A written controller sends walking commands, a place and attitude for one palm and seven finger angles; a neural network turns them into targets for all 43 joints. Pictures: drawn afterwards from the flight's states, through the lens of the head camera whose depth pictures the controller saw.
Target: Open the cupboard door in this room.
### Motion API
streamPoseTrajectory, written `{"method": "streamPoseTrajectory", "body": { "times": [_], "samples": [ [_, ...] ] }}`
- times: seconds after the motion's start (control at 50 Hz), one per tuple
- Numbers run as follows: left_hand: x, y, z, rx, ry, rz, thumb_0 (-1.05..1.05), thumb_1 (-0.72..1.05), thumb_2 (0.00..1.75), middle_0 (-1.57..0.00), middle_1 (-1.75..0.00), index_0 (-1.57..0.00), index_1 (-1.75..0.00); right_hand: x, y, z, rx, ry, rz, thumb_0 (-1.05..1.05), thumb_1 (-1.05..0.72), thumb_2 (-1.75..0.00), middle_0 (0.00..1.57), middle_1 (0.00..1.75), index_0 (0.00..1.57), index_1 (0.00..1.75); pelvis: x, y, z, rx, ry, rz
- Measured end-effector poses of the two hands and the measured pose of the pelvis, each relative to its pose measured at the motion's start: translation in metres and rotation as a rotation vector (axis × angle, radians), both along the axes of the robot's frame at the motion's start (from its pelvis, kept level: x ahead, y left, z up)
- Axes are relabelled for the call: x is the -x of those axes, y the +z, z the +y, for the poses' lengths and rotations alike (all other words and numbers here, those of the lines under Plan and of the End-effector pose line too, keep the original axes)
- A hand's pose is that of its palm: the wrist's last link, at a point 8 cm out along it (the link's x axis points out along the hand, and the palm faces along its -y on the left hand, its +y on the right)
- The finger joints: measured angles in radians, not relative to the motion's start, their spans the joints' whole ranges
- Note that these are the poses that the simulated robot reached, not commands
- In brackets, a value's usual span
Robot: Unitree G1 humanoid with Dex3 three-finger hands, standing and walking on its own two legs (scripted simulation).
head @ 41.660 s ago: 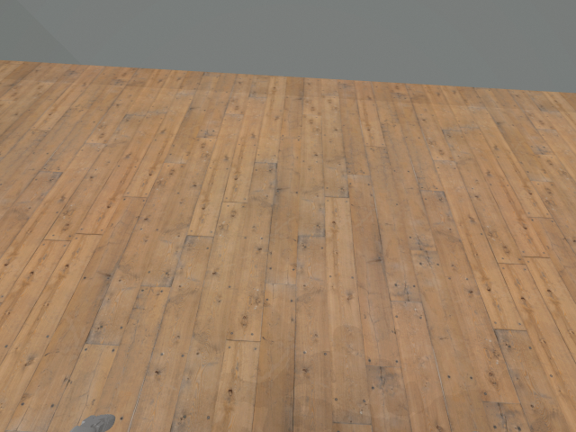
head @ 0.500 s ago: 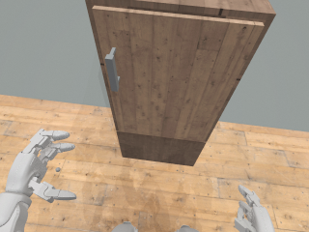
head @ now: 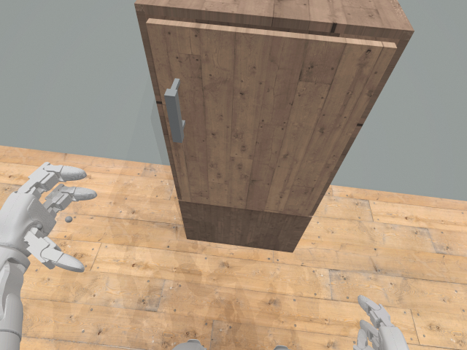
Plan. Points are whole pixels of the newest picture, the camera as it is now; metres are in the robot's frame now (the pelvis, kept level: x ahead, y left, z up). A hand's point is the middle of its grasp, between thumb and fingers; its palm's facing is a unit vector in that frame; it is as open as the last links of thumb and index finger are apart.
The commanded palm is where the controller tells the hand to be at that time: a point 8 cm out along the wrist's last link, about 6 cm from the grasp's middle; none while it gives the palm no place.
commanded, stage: raise the hand with hooked fingers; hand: left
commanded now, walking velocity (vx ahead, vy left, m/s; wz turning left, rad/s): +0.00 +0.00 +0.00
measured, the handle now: (177, 111) +0.57 +0.16 +0.06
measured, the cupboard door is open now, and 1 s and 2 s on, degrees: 0 0 0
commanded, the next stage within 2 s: move the hooked fingers beside the handle in 0.38 s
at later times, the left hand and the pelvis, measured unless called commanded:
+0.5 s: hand (68, 222) +0.29 +0.27 +0.07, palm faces -0.04 -1.00 -0.03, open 14.0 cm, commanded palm +0.27 +0.32 +0.08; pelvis +0.00 +0.00 +0.00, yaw +0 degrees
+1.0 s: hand (100, 185) +0.36 +0.25 +0.07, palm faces -0.06 -1.00 -0.01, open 14.0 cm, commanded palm +0.34 +0.30 +0.07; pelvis +0.00 +0.00 +0.00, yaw -1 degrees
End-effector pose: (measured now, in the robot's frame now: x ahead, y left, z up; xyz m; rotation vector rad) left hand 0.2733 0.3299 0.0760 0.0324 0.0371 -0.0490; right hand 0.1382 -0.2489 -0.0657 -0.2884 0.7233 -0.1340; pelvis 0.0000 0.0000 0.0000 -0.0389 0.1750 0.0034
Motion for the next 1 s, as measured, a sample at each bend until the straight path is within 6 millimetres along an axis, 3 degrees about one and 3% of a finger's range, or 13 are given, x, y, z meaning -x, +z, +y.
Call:
{"method": "streamPoseTrajectory", "body": {
  "times": [0.2,0.56,0.74,1.0],
  "samples": [
    [0.000,-0.008,-0.004,0.007,0.000,0.000,-0.01,-0.50,0.30,-0.30,-1.20,-0.30,-1.20,0.006,0.003,-0.003,0.014,-0.017,0.011,0.01,-0.90,-0.90,0.21,0.30,0.20,0.30,-0.001,0.001,0.003,-0.001,-0.008,0.004],
    [0.004,-0.003,-0.001,0.010,0.007,-0.012,-0.01,-0.50,0.30,-0.30,-1.20,-0.30,-1.20,-0.009,0.001,0.010,-0.015,0.021,-0.022,0.01,-0.90,-0.90,0.21,0.30,0.20,0.30,0.002,-0.001,0.003,0.002,0.004,-0.001],
    [-0.029,-0.006,-0.014,0.021,-0.018,-0.015,-0.01,-0.50,0.30,-0.30,-1.20,-0.30,-1.20,0.002,-0.006,0.003,0.011,0.007,0.030,0.01,-0.90,-0.90,0.21,0.30,0.20,0.30,0.007,-0.003,0.000,0.001,0.009,0.010],
    [-0.068,-0.004,-0.024,0.019,-0.015,-0.008,-0.01,-0.50,0.30,-0.30,-1.20,-0.30,-1.20,0.041,-0.018,-0.013,0.003,-0.082,0.159,0.01,-0.90,-0.90,0.21,0.30,0.20,0.30,0.002,-0.003,-0.003,-0.008,-0.016,0.039]
  ]
}}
